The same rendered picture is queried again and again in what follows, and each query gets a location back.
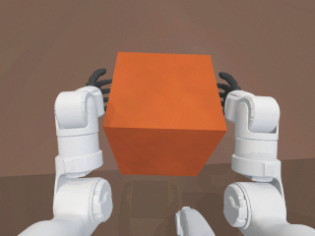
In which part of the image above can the left robot forearm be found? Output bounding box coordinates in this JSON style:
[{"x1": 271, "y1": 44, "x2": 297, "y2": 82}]
[{"x1": 53, "y1": 86, "x2": 105, "y2": 215}]

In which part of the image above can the right robot upper arm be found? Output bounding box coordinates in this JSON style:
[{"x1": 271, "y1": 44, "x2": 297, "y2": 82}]
[{"x1": 223, "y1": 182, "x2": 315, "y2": 236}]

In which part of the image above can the robot right thigh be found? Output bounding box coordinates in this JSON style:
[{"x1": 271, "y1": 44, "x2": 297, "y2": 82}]
[{"x1": 175, "y1": 208, "x2": 216, "y2": 236}]

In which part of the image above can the left robot upper arm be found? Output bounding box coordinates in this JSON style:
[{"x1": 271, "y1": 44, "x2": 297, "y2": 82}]
[{"x1": 18, "y1": 177, "x2": 113, "y2": 236}]

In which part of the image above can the left robot hand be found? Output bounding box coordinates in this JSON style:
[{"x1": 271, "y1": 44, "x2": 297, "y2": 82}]
[{"x1": 86, "y1": 68, "x2": 112, "y2": 111}]

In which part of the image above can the right robot hand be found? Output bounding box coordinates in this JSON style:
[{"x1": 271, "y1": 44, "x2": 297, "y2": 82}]
[{"x1": 217, "y1": 72, "x2": 241, "y2": 115}]

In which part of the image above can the right robot forearm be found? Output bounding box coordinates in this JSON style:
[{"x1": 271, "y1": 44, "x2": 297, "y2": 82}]
[{"x1": 223, "y1": 89, "x2": 286, "y2": 217}]

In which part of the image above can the carton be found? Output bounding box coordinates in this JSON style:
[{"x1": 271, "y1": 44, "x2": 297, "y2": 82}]
[{"x1": 102, "y1": 52, "x2": 227, "y2": 177}]

